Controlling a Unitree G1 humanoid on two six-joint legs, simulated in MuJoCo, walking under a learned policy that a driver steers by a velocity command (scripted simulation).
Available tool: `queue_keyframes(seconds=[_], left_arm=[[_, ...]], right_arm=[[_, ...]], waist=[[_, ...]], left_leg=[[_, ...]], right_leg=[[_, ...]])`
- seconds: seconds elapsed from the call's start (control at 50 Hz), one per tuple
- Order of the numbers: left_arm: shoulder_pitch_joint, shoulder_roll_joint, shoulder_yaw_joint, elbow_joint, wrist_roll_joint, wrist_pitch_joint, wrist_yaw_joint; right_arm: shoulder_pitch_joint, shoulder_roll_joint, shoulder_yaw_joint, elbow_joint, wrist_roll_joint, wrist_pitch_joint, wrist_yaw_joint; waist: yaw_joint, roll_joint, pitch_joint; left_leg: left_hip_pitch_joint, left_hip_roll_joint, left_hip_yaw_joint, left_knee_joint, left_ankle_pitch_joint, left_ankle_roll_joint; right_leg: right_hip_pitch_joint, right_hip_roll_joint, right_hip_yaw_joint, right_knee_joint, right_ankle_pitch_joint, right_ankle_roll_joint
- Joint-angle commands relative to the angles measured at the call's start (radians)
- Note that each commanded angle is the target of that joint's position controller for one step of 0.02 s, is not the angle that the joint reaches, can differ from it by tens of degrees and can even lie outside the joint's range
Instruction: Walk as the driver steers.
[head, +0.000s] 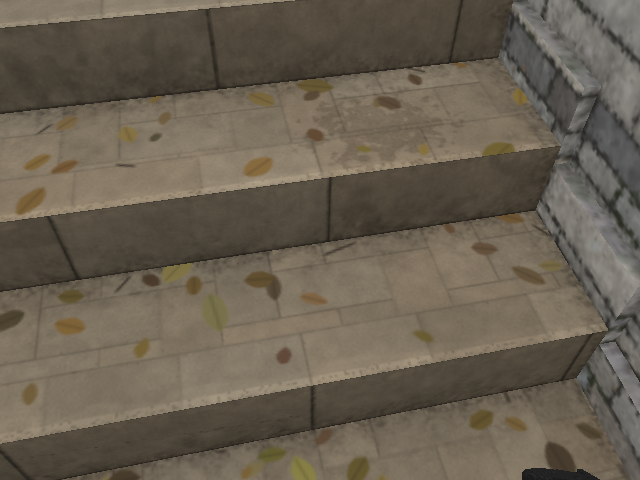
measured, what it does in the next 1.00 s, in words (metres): climbs, turning left: left foot 0.16 m higher, then right foot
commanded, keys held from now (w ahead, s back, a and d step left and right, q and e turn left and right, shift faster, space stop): q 0.84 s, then no key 0.16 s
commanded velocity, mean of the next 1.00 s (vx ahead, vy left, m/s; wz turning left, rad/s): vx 0.05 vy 0.00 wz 0.33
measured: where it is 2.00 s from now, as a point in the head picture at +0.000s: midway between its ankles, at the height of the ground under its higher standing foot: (166, 357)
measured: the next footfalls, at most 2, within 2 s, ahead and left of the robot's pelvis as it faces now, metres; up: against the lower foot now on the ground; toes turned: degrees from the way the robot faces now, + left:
left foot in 0.38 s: +0.29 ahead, +0.11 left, +0.16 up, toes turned +10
right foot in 1.00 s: +0.42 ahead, -0.05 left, +0.17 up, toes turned +29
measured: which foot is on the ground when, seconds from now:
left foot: up 0.00-0.36, down 0.38-1.00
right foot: down 0.00-0.42, up 0.44-0.98, down 1.00-1.00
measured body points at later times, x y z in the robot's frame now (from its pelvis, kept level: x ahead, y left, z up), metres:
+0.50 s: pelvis +0.19 +0.05 +0.13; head +0.19 +0.04 +0.58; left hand +0.24 +0.31 +0.02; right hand +0.39 -0.15 +0.02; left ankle +0.25 +0.10 -0.52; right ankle +0.12 -0.07 -0.45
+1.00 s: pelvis +0.31 +0.03 +0.21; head +0.33 +0.03 +0.66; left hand +0.37 +0.30 +0.11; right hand +0.53 -0.15 +0.11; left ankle +0.26 +0.10 -0.52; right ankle +0.39 -0.07 -0.49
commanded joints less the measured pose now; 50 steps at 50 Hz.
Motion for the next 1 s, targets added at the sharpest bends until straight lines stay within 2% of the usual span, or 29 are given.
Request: queue_keyframes(seconds=[0.02,0.04,0.08,0.1,0.16,0.2,0.22,0.26,0.32,0.36,0.38,0.4,0.42,0.44,0.46,0.48,0.5,0.52,0.56,0.58,0.6,0.64,0.7,0.78,0.84,0.9,0.96,0.98,1.0], left_arm=[[0.084,-0.010,-0.005,0.018,-0.008,-0.051,-0.002],[0.078,0.000,-0.006,0.019,-0.008,-0.060,-0.005],[0.182,0.016,-0.011,0.054,0.015,-0.081,-0.005],[0.226,0.032,-0.010,0.076,0.016,-0.091,-0.005],[0.255,0.028,-0.019,0.106,0.000,-0.092,-0.010],[0.264,0.027,-0.024,0.103,-0.001,-0.067,0.029],[0.262,0.043,-0.027,0.084,0.005,-0.061,0.043],[0.281,0.093,-0.014,0.097,0.003,-0.054,0.053],[0.211,0.088,-0.022,0.035,-0.009,-0.050,0.069],[0.202,0.154,-0.014,-0.005,-0.032,-0.061,0.059],[0.184,0.190,-0.006,-0.020,-0.050,-0.059,0.042],[0.172,0.190,-0.005,-0.050,-0.045,-0.062,0.028],[0.054,0.178,-0.006,-0.135,-0.030,-0.052,0.006],[-0.048,0.145,-0.002,-0.199,0.010,-0.044,-0.010],[0.011,-0.001,-0.035,-0.242,0.047,-0.023,-0.008],[0.041,-0.032,-0.044,-0.256,0.055,-0.002,0.010],[0.073,-0.044,-0.047,-0.264,0.055,0.015,0.029],[0.110,-0.045,-0.051,-0.266,0.058,0.025,0.041],[0.107,-0.050,-0.061,-0.264,0.036,0.037,0.057],[0.086,-0.064,-0.070,-0.272,0.029,0.040,0.059],[0.039,-0.088,-0.079,-0.288,0.030,0.039,0.055],[-0.023,-0.059,-0.076,-0.302,0.025,0.050,0.050],[-0.051,-0.032,-0.061,-0.286,0.030,0.053,0.054],[-0.132,-0.044,-0.061,-0.292,0.025,0.038,0.043],[-0.159,-0.048,-0.070,-0.276,0.021,0.036,0.010],[-0.111,-0.032,-0.068,-0.265,0.002,0.032,0.028],[-0.012,0.009,-0.051,-0.239,-0.024,0.022,0.038],[0.008,0.028,-0.044,-0.224,-0.045,0.018,0.051],[0.050,0.019,-0.042,-0.197,-0.036,0.009,0.059]], right_arm=[[0.124,0.001,0.027,-0.050,-0.017,0.027,-0.020],[0.106,-0.011,0.027,-0.048,-0.014,0.039,-0.019],[0.013,0.022,0.034,-0.042,0.009,0.055,-0.033],[0.001,0.045,0.040,-0.041,0.015,0.064,-0.044],[-0.199,0.083,0.071,-0.134,0.010,0.085,-0.056],[-0.278,0.086,0.079,-0.179,0.011,0.104,-0.050],[-0.261,0.074,0.082,-0.173,0.019,0.122,-0.040],[-0.271,0.072,0.085,-0.185,0.014,0.142,-0.031],[-0.157,0.098,0.091,-0.107,0.056,0.157,-0.022],[-0.004,0.005,0.056,-0.067,0.060,0.174,-0.029],[0.069,-0.034,0.040,-0.059,0.053,0.173,-0.028],[0.102,-0.064,0.021,-0.056,0.043,0.173,-0.025],[0.173,-0.134,-0.016,-0.026,0.035,0.189,-0.032],[0.078,-0.173,-0.039,-0.069,0.016,0.201,-0.048],[-0.015,-0.141,-0.032,-0.074,0.017,0.183,-0.051],[-0.052,-0.091,-0.022,-0.051,0.010,0.170,-0.056],[-0.074,-0.071,-0.017,-0.012,0.016,0.153,-0.056],[-0.081,-0.043,-0.006,0.009,0.016,0.137,-0.053],[-0.031,-0.032,0.004,0.040,0.026,0.110,-0.035],[0.001,-0.058,-0.003,0.063,0.024,0.103,-0.034],[0.032,-0.084,-0.008,0.080,0.020,0.103,-0.034],[0.056,-0.133,-0.023,0.040,0.026,0.129,-0.052],[0.066,-0.156,-0.033,-0.011,0.020,0.111,-0.062],[0.094,-0.146,-0.038,-0.033,0.020,0.100,-0.086],[0.112,-0.141,-0.051,-0.027,0.018,0.118,-0.111],[0.086,-0.147,-0.052,-0.047,0.002,0.114,-0.108],[0.041,-0.150,-0.053,-0.065,-0.009,0.106,-0.081],[0.060,-0.139,-0.048,-0.051,-0.005,0.108,-0.072],[0.075,-0.150,-0.053,-0.036,0.016,0.100,-0.066]], waist=[[-0.040,0.027,0.035],[-0.047,0.040,0.027],[0.013,0.012,-0.009],[0.030,-0.039,-0.035],[0.043,-0.038,0.049],[0.057,-0.103,0.041],[0.057,-0.101,-0.001],[0.068,-0.113,-0.010],[0.017,-0.115,-0.120],[-0.041,-0.156,-0.212],[-0.080,-0.182,-0.257],[-0.092,-0.166,-0.279],[-0.165,0.103,-0.223],[-0.149,0.237,-0.259],[-0.031,0.096,-0.144],[0.024,-0.032,-0.021],[0.081,-0.071,0.101],[0.112,-0.078,0.134],[0.113,-0.084,0.138],[0.104,-0.049,0.128],[0.080,-0.010,0.103],[0.038,0.026,0.040],[0.016,0.035,-0.085],[-0.036,0.083,-0.089],[-0.056,0.077,-0.046],[-0.035,0.171,-0.085],[0.013,0.167,-0.098],[0.007,0.170,-0.097],[0.047,0.107,-0.075]], left_leg=[[-0.327,0.006,-0.007,0.032,-0.102,0.006],[-0.305,0.012,0.003,-0.102,-0.118,-0.001],[-0.371,-0.036,0.081,0.018,-0.150,-0.003],[-0.466,-0.051,0.065,0.131,-0.185,0.009],[-0.585,-0.052,0.068,0.007,-0.201,0.042],[-0.572,-0.030,0.065,-0.091,-0.229,0.044],[-0.505,-0.033,0.160,-0.181,-0.269,0.040],[-0.436,0.011,0.215,-0.297,-0.338,0.047],[-0.037,-0.057,0.299,-0.599,-0.495,0.098],[0.186,-0.133,0.348,-0.731,-0.502,0.119],[0.319,-0.153,0.302,-0.916,-0.487,0.135],[0.481,-0.134,0.126,-1.049,-0.439,0.172],[0.570,0.039,-0.297,-1.269,-0.439,0.331],[0.471,0.187,-0.811,-1.573,-0.316,0.443],[0.303,0.218,-0.800,-1.606,-0.354,0.420],[0.177,0.188,-0.695,-1.563,-0.580,0.344],[0.060,0.145,-0.531,-1.519,-0.596,0.260],[0.019,0.088,-0.415,-1.487,-0.545,0.213],[0.032,0.021,-0.249,-1.461,-0.382,0.168],[0.063,-0.010,-0.202,-1.436,-0.341,0.163],[0.145,-0.023,-0.214,-1.417,-0.244,0.177],[0.320,0.002,-0.269,-1.427,-0.027,0.161],[0.474,0.050,-0.332,-1.399,0.250,0.120],[0.560,0.059,-0.379,-1.418,0.220,0.157],[0.626,0.056,-0.384,-1.444,0.229,0.174],[0.660,0.106,-0.382,-1.470,0.411,0.207],[0.596,0.083,-0.320,-1.502,0.726,0.142],[0.640,0.072,-0.321,-1.488,0.824,0.133],[0.653,0.044,-0.276,-1.420,0.811,0.109]], right_leg=[[0.252,-0.256,0.332,-0.414,0.603,-0.032],[0.249,-0.249,0.287,-0.418,0.663,-0.001],[0.308,-0.275,0.262,-0.449,0.825,0.029],[0.393,-0.300,0.272,-0.460,0.806,0.028],[0.390,-0.289,0.216,-0.557,0.539,0.088],[0.446,-0.328,0.231,-0.630,0.593,0.061],[0.485,-0.339,0.203,-0.709,0.685,0.029],[0.597,-0.358,0.176,-0.769,0.812,0.009],[0.606,-0.340,-0.005,-0.655,1.470,0.010],[0.639,-0.412,0.012,-0.444,1.915,0.017],[0.633,-0.405,0.003,-0.285,1.886,0.022],[0.467,-0.381,0.002,-0.120,1.655,0.052],[0.107,-0.216,-0.026,0.255,1.013,0.120],[-0.039,-0.047,0.120,0.775,0.105,0.153],[-0.128,-0.096,0.243,1.000,0.065,0.155],[-0.170,-0.126,0.240,1.024,0.095,0.141],[-0.209,-0.147,0.226,0.987,0.122,0.130],[-0.223,-0.150,0.207,0.967,0.163,0.131],[-0.230,-0.185,0.193,0.894,0.214,0.141],[-0.265,-0.189,0.172,0.868,0.239,0.143],[-0.337,-0.177,0.137,0.931,0.245,0.147],[-0.403,-0.194,0.113,0.839,0.222,0.188],[-0.397,-0.195,0.093,0.851,0.270,0.203],[-0.434,-0.174,0.106,0.812,0.272,0.181],[-0.395,-0.178,0.091,0.539,0.246,0.183],[-0.219,-0.188,0.120,0.318,0.120,0.173],[0.153,-0.204,0.107,-0.101,0.046,0.137],[0.218,-0.179,0.076,-0.249,0.094,0.133],[0.295,-0.165,0.058,-0.454,0.243,0.130]])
